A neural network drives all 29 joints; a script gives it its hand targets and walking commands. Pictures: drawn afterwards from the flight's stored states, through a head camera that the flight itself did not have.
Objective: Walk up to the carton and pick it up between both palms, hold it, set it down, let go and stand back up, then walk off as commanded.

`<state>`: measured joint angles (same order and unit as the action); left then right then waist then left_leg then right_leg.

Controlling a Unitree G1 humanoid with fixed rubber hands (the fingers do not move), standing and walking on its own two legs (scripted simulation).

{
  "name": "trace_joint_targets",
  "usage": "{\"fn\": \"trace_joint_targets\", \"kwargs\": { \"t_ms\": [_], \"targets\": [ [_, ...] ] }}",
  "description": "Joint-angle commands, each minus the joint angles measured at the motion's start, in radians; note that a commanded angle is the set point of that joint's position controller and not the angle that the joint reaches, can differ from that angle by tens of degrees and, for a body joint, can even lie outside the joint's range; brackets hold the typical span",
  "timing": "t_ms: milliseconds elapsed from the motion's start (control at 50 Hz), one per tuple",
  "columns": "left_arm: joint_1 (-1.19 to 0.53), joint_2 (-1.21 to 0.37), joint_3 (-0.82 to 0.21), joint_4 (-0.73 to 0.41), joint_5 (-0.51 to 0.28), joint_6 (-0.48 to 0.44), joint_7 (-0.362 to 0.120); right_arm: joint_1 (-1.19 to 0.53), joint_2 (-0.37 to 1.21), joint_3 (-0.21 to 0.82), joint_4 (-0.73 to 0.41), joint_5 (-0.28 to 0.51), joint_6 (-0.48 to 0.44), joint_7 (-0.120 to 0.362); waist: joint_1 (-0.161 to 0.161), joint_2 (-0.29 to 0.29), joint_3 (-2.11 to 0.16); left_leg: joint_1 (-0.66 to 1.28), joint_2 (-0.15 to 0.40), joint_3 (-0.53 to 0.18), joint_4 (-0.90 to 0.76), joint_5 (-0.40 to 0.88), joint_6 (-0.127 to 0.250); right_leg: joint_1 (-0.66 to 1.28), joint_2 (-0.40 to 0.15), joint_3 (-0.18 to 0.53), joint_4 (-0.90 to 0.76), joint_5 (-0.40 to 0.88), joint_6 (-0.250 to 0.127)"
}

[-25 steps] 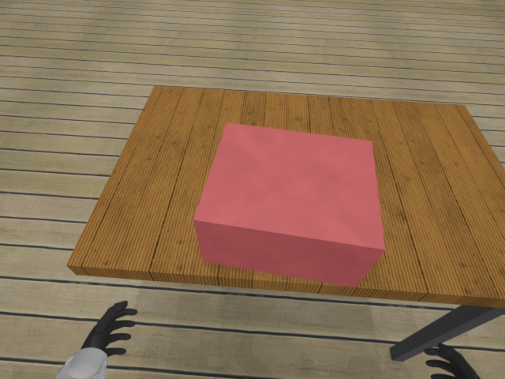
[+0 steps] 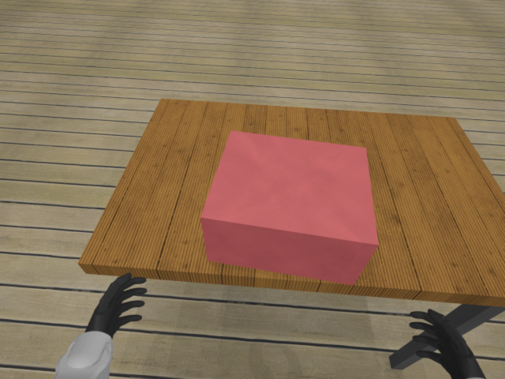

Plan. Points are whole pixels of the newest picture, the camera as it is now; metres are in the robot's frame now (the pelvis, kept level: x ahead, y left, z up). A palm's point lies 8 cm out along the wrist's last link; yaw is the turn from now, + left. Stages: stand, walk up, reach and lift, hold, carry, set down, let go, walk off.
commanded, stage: reach and lift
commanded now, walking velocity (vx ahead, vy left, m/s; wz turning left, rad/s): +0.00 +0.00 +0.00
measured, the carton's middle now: (288, 203) +0.44 -0.04 +0.00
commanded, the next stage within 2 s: none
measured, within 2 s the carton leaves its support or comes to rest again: neither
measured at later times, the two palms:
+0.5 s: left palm (110, 293) +0.23 +0.23 +0.04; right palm (452, 326) +0.19 -0.24 +0.04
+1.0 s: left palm (125, 256) +0.28 +0.22 +0.06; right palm (435, 270) +0.27 -0.24 +0.06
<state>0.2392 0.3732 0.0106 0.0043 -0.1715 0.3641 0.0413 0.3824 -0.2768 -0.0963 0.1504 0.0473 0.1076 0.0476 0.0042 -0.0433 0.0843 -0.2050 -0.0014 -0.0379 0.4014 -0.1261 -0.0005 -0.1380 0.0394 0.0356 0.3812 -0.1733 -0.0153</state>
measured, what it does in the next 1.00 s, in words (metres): stands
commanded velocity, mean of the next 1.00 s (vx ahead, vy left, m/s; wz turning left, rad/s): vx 0.00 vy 0.00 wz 0.00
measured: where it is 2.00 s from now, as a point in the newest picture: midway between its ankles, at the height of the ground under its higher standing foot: outside the picture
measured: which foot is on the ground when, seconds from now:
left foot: down 0.00-1.00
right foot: down 0.00-1.00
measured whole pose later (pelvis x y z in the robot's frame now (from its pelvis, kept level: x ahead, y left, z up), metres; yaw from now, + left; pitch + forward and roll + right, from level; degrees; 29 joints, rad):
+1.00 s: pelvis +0.05 -0.01 +0.00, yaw +0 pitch +0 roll +0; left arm 0.20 0.37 0.01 -0.17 -0.33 0.25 0.05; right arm 0.25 -0.26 -0.09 -0.14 0.19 0.19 -0.02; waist 0.00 -0.01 0.04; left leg -0.20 -0.01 -0.04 0.39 -0.18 -0.01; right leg -0.14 0.03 0.04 0.37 -0.23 -0.02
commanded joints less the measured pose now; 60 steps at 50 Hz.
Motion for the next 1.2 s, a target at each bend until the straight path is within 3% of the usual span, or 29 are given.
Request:
{"fn": "trace_joint_targets", "kwargs": {
  "t_ms": [0, 40, 60, 80, 140, 180, 200, 280, 320, 340, 380, 420, 460, 480, 500, 580, 600, 640, 660, 740, 780, 800, 840, 880, 920, 980, 1020, 1100, 1180],
  "targets": [
    [-0.067, 0.099, 0.101, -0.256, -0.037, -0.009, 0.01, -0.057, -0.034, -0.05, -0.359, 0.185, 0.014, -0.045, 0.05, 0.048, -0.129, 0.46, -0.055, 0.091, -0.031, -0.089, -0.009, -0.373, -0.149, 0.031, -0.227, -0.265, -0.059],
    [-0.076, 0.103, 0.119, -0.266, -0.029, -0.015, 0.015, -0.059, -0.055, -0.061, -0.382, 0.186, 0.026, -0.043, 0.047, 0.082, -0.15, 0.463, -0.042, 0.071, -0.045, -0.098, -0.019, -0.349, -0.143, 0.022, -0.216, -0.272, -0.062],
    [-0.086, 0.102, 0.116, -0.256, -0.029, -0.023, 0.019, -0.065, -0.063, -0.074, -0.384, 0.177, 0.02, -0.042, 0.046, 0.053, -0.138, 0.431, -0.037, 0.075, -0.056, -0.105, -0.012, -0.344, -0.136, 0.025, -0.221, -0.264, -0.06],
    [-0.096, 0.105, 0.085, -0.29, -0.054, -0.022, 0.015, -0.065, -0.074, -0.103, -0.362, 0.191, 0.029, -0.045, 0.015, 0.07, -0.156, 0.501, -0.031, 0.057, -0.043, -0.108, -0.026, -0.392, -0.145, 0.024, -0.227, -0.259, -0.065],
    [-0.107, 0.117, 0.103, -0.326, -0.051, -0.038, 0.02, -0.073, -0.059, -0.085, -0.415, 0.216, 0.021, -0.048, 0.03, 0.075, -0.19, 0.538, -0.029, 0.048, -0.014, -0.1, -0.031, -0.457, -0.157, 0.023, -0.226, -0.283, -0.076],
    [-0.119, 0.105, 0.102, -0.362, -0.067, -0.071, 0.037, -0.079, -0.055, -0.093, -0.442, 0.21, 0.008, -0.05, 0.03, 0.085, -0.204, 0.416, -0.025, 0.064, -0.045, -0.08, -0.022, -0.336, -0.128, 0.028, -0.186, -0.208, -0.06],
    [-0.123, 0.109, 0.086, -0.385, -0.052, -0.088, 0.046, -0.094, -0.058, -0.091, -0.432, 0.205, 0.01, -0.043, 0.014, 0.155, -0.209, 0.359, -0.002, 0.053, -0.091, -0.137, -0.044, -0.254, -0.099, 0.011, -0.154, -0.144, -0.05],
    [-0.139, 0.1, 0.045, -0.39, -0.087, -0.116, 0.049, -0.128, -0.068, -0.126, -0.467, 0.216, -0.007, -0.036, -0.001, 0.173, -0.213, 0.237, 0.011, 0.046, -0.118, -0.213, -0.036, -0.172, -0.071, 0.004, -0.12, -0.115, -0.035],
    [-0.08, 0.098, 0.063, -0.355, -0.081, -0.124, 0.043, -0.087, -0.071, -0.112, -0.519, 0.227, -0.02, -0.039, 0.014, 0.112, -0.228, 0.266, 0.004, 0.05, -0.119, -0.172, -0.031, -0.161, -0.071, 0.007, -0.132, -0.11, -0.032],
    [-0.121, 0.102, 0.046, -0.387, -0.082, -0.133, 0.045, -0.091, -0.064, -0.117, -0.495, 0.237, -0.014, -0.039, -0.002, 0.138, -0.212, 0.238, -0.002, 0.034, -0.124, -0.211, -0.029, -0.14, -0.071, 0.011, -0.129, -0.123, -0.03],
    [-0.059, 0.103, 0.084, -0.291, -0.07, -0.123, 0.03, -0.055, -0.059, -0.089, -0.478, 0.237, -0.011, -0.045, 0.016, 0.141, -0.166, 0.206, -0.012, 0.07, -0.133, -0.126, -0.024, -0.103, -0.057, 0.022, -0.139, -0.079, -0.011],
    [-0.083, 0.105, 0.074, -0.367, -0.098, -0.161, 0.031, -0.072, -0.051, -0.108, -0.553, 0.251, -0.019, -0.049, 0.013, 0.136, -0.204, 0.165, 0.003, 0.054, -0.147, -0.126, -0.027, -0.036, -0.036, 0.016, -0.126, -0.077, 0.001],
    [-0.082, 0.104, 0.079, -0.354, -0.098, -0.172, 0.025, -0.07, -0.044, -0.089, -0.514, 0.256, -0.011, -0.048, 0.033, 0.148, -0.202, 0.168, 0.006, 0.051, -0.14, -0.118, -0.024, -0.035, -0.041, 0.022, -0.122, -0.083, -0.011],
    [-0.122, 0.108, 0.073, -0.367, -0.116, -0.2, 0.02, -0.091, -0.03, -0.081, -0.557, 0.257, -0.02, -0.053, 0.022, 0.123, -0.231, 0.166, 0.004, 0.059, -0.131, -0.096, -0.023, -0.036, -0.037, 0.028, -0.119, -0.066, 0.001],
    [-0.129, 0.121, 0.063, -0.385, -0.115, -0.21, 0.025, -0.094, -0.047, -0.087, -0.53, 0.269, -0.015, -0.051, 0.01, 0.159, -0.214, 0.176, 0.009, 0.048, -0.127, -0.077, -0.028, -0.058, -0.042, 0.032, -0.115, -0.054, -0.007],
    [-0.132, 0.13, 0.093, -0.384, -0.119, -0.215, 0.011, -0.091, -0.05, -0.07, -0.547, 0.281, -0.005, -0.064, 0.027, 0.156, -0.213, 0.164, 0.0, 0.056, -0.134, -0.077, -0.025, -0.041, -0.044, 0.031, -0.124, -0.051, 0.006],
    [-0.119, 0.137, 0.089, -0.363, -0.114, -0.221, 0.009, -0.097, -0.033, -0.064, -0.563, 0.281, 0.003, -0.068, 0.05, 0.169, -0.203, 0.145, -0.002, 0.051, -0.139, -0.105, -0.026, -0.056, -0.043, 0.034, -0.127, -0.082, 0.0],
    [-0.171, 0.134, 0.08, -0.347, -0.138, -0.217, -0.003, -0.131, -0.058, -0.09, -0.562, 0.271, 0.009, -0.076, 0.019, 0.141, -0.218, 0.169, 0.007, 0.046, -0.132, -0.082, -0.024, -0.045, -0.041, 0.031, -0.115, -0.051, 0.008],
    [-0.192, 0.145, 0.096, -0.32, -0.138, -0.208, -0.002, -0.182, -0.079, -0.085, -0.535, 0.278, 0.006, -0.072, 0.027, 0.146, -0.212, 0.155, 0.007, 0.041, -0.133, -0.082, -0.025, -0.049, -0.039, 0.034, -0.12, -0.067, 0.0],
    [-0.229, 0.143, 0.06, -0.44, -0.163, -0.207, 0.005, -0.19, -0.11, -0.097, -0.591, 0.279, 0.009, -0.076, -0.001, 0.17, -0.293, 0.201, 0.004, 0.045, -0.082, 0.069, -0.046, -0.043, -0.032, 0.026, -0.086, 0.075, 0.003],
    [-0.278, 0.175, 0.084, -0.43, -0.151, -0.206, 0.008, -0.24, -0.123, -0.101, -0.576, 0.267, 0.004, -0.082, -0.001, 0.2, -0.282, 0.181, -0.003, 0.041, -0.092, 0.037, -0.045, -0.022, -0.039, 0.038, -0.094, 0.053, 0.004],
    [-0.292, 0.174, 0.094, -0.367, -0.16, -0.196, 0.002, -0.252, -0.112, -0.109, -0.567, 0.272, 0.006, -0.083, -0.008, 0.149, -0.277, 0.181, -0.006, 0.044, -0.083, 0.02, -0.029, -0.021, -0.046, 0.035, -0.088, 0.064, 0.012],
    [-0.343, 0.195, 0.108, -0.387, -0.168, -0.187, -0.002, -0.304, -0.108, -0.088, -0.564, 0.277, 0.027, -0.091, 0.005, 0.143, -0.314, 0.179, -0.004, 0.041, -0.086, 0.027, -0.022, -0.028, -0.041, 0.041, -0.082, 0.083, 0.017],
    [-0.387, 0.187, 0.079, -0.347, -0.172, -0.173, -0.006, -0.323, -0.132, -0.106, -0.53, 0.273, 0.035, -0.096, -0.021, 0.152, -0.327, 0.195, 0.002, 0.042, -0.067, 0.075, -0.038, -0.036, -0.035, 0.032, -0.073, 0.127, 0.013],
    [-0.294, 0.166, 0.106, -0.411, -0.154, -0.154, -0.013, -0.264, -0.143, -0.068, -0.543, 0.306, 0.039, -0.103, -0.007, 0.141, -0.328, 0.253, -0.003, 0.046, -0.05, 0.228, -0.047, -0.008, -0.024, 0.03, -0.077, 0.249, 0.02],
    [-0.377, 0.205, 0.126, -0.387, -0.133, -0.125, -0.028, -0.325, -0.179, -0.098, -0.475, 0.299, 0.062, -0.124, -0.034, 0.157, -0.346, 0.26, -0.002, 0.043, -0.043, 0.242, -0.051, 0.021, -0.025, 0.031, -0.067, 0.282, 0.022],
    [-0.355, 0.225, 0.172, -0.366, -0.142, -0.098, -0.033, -0.302, -0.161, -0.069, -0.536, 0.328, 0.063, -0.14, -0.008, 0.115, -0.303, 0.221, -0.013, 0.055, -0.054, 0.266, -0.035, 0.081, -0.032, 0.048, -0.063, 0.382, 0.038],
    [-0.457, 0.214, 0.19, -0.374, -0.138, -0.07, -0.024, -0.413, -0.203, -0.089, -0.485, 0.301, 0.095, -0.142, -0.012, 0.147, -0.337, 0.238, -0.016, 0.059, -0.048, 0.274, -0.052, 0.036, -0.023, 0.033, -0.058, 0.339, 0.029],
    [-0.556, 0.246, 0.177, -0.391, -0.173, -0.049, -0.018, -0.518, -0.236, -0.115, -0.542, 0.304, 0.108, -0.145, -0.025, 0.1, -0.375, 0.219, -0.006, 0.057, -0.049, 0.246, -0.04, 0.024, -0.018, 0.032, -0.043, 0.336, 0.034]
  ]
}}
